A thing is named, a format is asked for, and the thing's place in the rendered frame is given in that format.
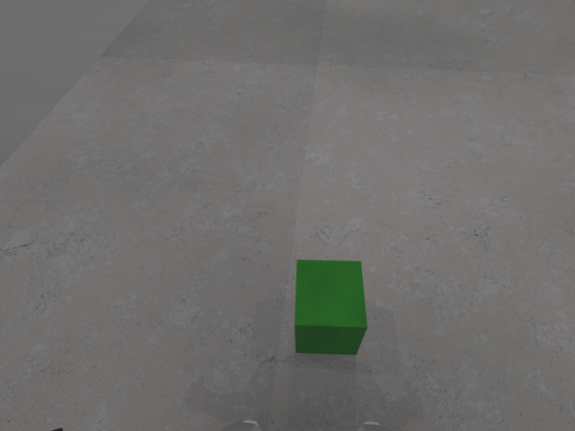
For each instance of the carton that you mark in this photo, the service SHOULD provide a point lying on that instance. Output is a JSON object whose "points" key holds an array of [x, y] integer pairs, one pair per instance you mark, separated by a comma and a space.
{"points": [[330, 315]]}

